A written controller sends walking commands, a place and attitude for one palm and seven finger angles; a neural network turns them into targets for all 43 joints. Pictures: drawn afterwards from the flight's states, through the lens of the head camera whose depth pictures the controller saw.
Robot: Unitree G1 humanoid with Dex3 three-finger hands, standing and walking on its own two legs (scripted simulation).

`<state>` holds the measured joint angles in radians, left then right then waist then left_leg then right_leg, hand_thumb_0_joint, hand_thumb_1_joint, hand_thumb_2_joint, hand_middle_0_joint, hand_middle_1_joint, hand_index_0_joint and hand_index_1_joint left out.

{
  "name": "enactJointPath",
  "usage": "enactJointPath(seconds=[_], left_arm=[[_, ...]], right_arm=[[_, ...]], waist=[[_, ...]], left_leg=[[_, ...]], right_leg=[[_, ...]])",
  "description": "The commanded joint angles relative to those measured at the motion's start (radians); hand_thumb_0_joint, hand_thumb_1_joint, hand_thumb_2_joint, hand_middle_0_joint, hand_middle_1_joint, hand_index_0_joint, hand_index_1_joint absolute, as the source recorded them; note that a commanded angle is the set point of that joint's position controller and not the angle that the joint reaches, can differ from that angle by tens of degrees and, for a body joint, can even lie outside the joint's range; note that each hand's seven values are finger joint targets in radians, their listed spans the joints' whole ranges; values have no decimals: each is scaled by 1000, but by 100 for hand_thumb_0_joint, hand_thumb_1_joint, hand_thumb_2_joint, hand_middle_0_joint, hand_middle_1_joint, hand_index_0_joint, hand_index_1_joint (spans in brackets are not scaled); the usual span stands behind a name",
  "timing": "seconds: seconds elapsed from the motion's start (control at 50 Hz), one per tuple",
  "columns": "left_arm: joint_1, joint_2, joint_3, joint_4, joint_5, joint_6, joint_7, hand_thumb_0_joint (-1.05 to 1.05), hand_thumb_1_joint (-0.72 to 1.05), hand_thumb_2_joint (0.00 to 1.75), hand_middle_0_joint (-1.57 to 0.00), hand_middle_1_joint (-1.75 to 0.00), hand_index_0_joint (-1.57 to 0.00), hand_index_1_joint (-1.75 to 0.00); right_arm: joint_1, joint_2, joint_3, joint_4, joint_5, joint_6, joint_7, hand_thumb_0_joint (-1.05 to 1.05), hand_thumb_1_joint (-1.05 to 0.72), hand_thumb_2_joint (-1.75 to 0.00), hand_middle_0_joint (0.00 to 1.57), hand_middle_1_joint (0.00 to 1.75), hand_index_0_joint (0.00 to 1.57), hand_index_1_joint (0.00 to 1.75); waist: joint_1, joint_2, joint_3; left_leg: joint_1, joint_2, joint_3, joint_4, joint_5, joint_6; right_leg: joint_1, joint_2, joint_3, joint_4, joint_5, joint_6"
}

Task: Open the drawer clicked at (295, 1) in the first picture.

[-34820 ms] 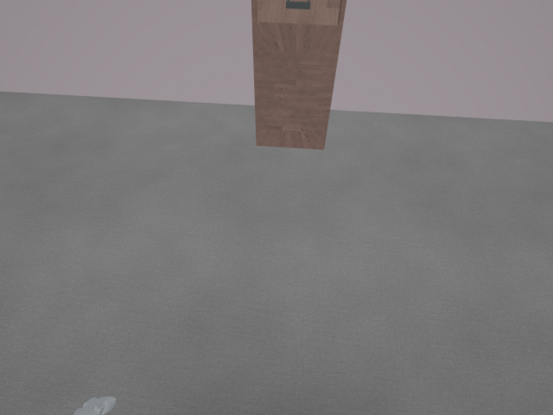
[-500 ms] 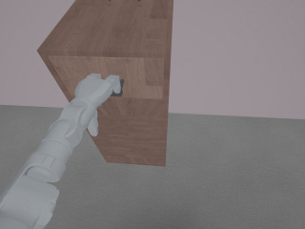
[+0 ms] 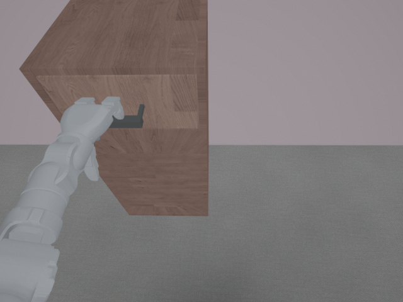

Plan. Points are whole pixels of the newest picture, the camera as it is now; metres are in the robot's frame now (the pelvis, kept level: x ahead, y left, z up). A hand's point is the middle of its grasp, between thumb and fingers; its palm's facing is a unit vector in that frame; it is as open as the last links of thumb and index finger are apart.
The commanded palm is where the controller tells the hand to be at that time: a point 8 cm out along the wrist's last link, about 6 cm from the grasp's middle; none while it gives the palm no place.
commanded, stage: lower the fingers behind the handle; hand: left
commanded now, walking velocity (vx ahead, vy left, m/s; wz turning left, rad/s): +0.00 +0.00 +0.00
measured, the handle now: (122, 115) +0.52 +0.23 +0.03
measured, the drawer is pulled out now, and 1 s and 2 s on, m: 0.00 0.00 0.00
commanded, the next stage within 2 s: lift the hand off the handle in 1.34 s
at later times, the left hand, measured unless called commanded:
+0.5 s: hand (103, 137) +0.44 +0.25 +0.05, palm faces -0.04 +0.01 -1.00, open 14.1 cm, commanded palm +0.41 +0.25 +0.08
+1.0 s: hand (104, 137) +0.44 +0.25 +0.04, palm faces +0.01 +0.05 -1.00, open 14.1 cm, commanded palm +0.42 +0.24 +0.06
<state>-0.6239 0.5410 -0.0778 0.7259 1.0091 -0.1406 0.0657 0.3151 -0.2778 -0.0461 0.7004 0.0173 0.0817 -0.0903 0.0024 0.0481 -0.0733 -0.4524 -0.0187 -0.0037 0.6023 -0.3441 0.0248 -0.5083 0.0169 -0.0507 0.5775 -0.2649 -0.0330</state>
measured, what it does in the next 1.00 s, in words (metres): stands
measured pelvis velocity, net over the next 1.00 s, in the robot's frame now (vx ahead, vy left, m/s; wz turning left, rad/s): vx -0.02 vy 0.01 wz -0.02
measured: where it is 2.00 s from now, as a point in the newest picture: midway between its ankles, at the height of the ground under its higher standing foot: outside the picture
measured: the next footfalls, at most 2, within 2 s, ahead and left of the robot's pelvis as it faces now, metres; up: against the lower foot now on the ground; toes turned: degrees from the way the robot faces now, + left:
none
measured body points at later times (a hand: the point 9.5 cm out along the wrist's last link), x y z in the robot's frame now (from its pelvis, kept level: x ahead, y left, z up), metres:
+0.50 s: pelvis +0.00 +0.01 -0.01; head +0.06 +0.00 +0.44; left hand +0.44 +0.25 +0.10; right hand +0.05 -0.25 -0.14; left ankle -0.04 +0.10 -0.73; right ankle +0.01 -0.10 -0.73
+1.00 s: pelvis -0.02 +0.01 -0.02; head +0.05 +0.00 +0.43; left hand +0.44 +0.24 +0.09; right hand +0.04 -0.26 -0.15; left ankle -0.04 +0.10 -0.73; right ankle +0.01 -0.10 -0.73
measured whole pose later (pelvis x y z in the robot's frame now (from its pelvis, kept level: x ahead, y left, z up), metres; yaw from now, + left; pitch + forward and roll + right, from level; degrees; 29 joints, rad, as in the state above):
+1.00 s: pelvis -0.02 +0.01 -0.02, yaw -1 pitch +16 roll -1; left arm -0.78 0.47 -0.11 0.98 1.08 0.02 0.31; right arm 0.32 -0.27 -0.03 0.69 0.01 0.07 -0.03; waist -0.04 0.04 -0.13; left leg -0.64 -0.02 0.03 0.74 -0.38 0.05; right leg -0.70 0.01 -0.02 0.70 -0.28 -0.02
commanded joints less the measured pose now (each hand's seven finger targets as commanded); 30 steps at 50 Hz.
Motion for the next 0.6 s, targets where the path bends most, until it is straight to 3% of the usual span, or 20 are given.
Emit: enactJointPath(seconds=[0.0,0.06,0.14,0.16,0.18,0.2,0.26,0.32,0.34,0.38,0.44,0.52,0.58], left_arm=[[-457,143,91,-123,3,-65,151,0,-50,30,-30,-120,-30,-120],[-502,238,173,-95,29,-11,248,0,-50,30,-30,-120,-30,-120],[-474,261,187,-57,63,83,308,0,-50,30,-30,-120,-30,-120],[-463,275,202,-58,64,101,308,0,-50,30,-30,-120,-30,-120],[-462,252,174,-50,68,118,304,0,-50,30,-30,-120,-30,-120],[-437,214,147,-36,63,135,294,0,-50,30,-30,-120,-30,-120],[-418,202,133,-24,49,151,255,0,-50,30,-30,-120,-30,-120],[-398,151,83,14,40,137,213,0,-50,30,-30,-120,-30,-120],[-422,166,89,4,45,121,207,0,-50,30,-30,-120,-30,-120],[-382,168,95,11,54,99,200,0,-50,30,-30,-120,-30,-120],[-357,140,82,37,52,77,194,0,-50,30,-30,-120,-30,-120],[-329,146,99,47,59,54,211,0,-50,30,-30,-120,-30,-120],[-364,96,49,83,64,63,226,0,-50,30,-30,-120,-30,-120]], right_arm=[[51,-115,-59,-64,1,-38,20,0,-90,-90,20,30,20,30],[47,-121,-56,-63,-9,-39,38,0,-90,-90,20,30,20,30],[24,-117,-52,-76,-12,-33,56,0,-90,-90,20,30,20,30],[21,-122,-53,-83,-14,-29,57,0,-90,-90,20,30,20,30],[22,-119,-53,-87,-10,-27,58,0,-90,-90,20,30,20,30],[16,-119,-53,-92,-6,-27,59,0,-90,-90,20,30,20,30],[9,-131,-52,-99,-2,-25,50,0,-90,-90,20,30,20,30],[7,-128,-46,-101,4,-26,36,0,-90,-90,20,30,20,30],[15,-131,-46,-93,3,-27,31,0,-90,-90,20,30,20,30],[18,-125,-43,-97,-2,-28,30,0,-90,-90,20,30,20,30],[36,-124,-43,-92,-1,-30,32,0,-90,-90,20,30,20,30],[52,-124,-50,-90,-4,-35,38,0,-90,-90,20,30,20,30],[63,-125,-51,-82,-3,-38,44,0,-90,-90,20,30,20,30]], waist=[[-67,12,-288],[-39,17,-395],[-13,37,-493],[-9,29,-527],[-18,26,-529],[-22,21,-505],[-39,-37,-466],[-57,-76,-361],[-63,-78,-351],[-43,-29,-353],[-50,-60,-312],[-37,-41,-329],[-62,-46,-284]], left_leg=[[109,-15,-5,10,351,-2],[60,-22,2,16,375,-4],[59,-19,20,27,472,-9],[60,-19,21,31,494,-7],[71,-13,21,30,508,-7],[72,-12,28,26,498,-4],[69,-5,23,7,470,6],[50,-6,25,-14,355,15],[53,-4,20,-17,342,16],[64,-5,19,-15,358,14],[44,-3,17,-12,334,11],[36,-3,15,1,335,7],[12,-3,12,7,295,7]], right_leg=[[56,18,40,-2,244,-12],[124,14,43,30,284,-16],[199,14,48,61,393,-10],[227,16,48,64,413,-9],[226,17,48,63,424,-6],[220,19,45,52,415,-3],[225,21,44,26,394,0],[179,20,40,-2,304,6],[163,21,39,-2,291,3],[155,19,42,3,278,-4],[118,23,37,4,257,-6],[97,24,38,20,240,-10],[47,25,32,20,204,-11]])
